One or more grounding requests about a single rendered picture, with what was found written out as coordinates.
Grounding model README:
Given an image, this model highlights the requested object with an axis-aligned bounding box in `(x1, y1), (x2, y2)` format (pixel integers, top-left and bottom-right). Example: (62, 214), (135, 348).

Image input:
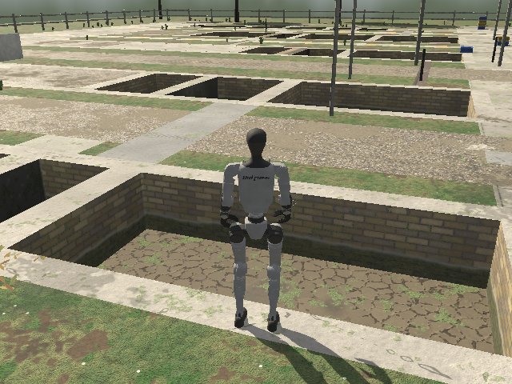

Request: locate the left robot hand
(220, 214), (238, 228)

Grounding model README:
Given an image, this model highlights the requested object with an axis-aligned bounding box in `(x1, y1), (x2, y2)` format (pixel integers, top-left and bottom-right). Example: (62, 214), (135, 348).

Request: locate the left robot foot
(234, 307), (247, 328)

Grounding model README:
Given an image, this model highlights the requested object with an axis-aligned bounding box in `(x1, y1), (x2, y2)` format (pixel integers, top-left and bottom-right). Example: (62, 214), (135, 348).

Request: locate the left robot upper arm
(222, 162), (240, 207)

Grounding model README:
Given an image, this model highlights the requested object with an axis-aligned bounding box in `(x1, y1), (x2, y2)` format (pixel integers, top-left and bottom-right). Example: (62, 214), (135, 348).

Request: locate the right robot hand
(272, 210), (291, 223)

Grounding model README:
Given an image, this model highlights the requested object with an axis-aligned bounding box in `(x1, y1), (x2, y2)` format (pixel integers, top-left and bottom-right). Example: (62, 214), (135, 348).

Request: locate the right robot upper arm
(273, 162), (290, 206)

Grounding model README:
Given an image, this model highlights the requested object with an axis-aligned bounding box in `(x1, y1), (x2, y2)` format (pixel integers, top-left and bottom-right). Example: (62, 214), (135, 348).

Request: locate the robot left forearm
(220, 196), (231, 219)

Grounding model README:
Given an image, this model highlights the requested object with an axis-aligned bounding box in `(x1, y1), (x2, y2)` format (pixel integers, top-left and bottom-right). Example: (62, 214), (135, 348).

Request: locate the robot head
(242, 128), (270, 168)

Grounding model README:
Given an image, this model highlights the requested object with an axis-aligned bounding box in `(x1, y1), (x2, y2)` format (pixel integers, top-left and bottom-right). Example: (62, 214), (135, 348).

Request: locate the robot right forearm
(281, 195), (292, 215)

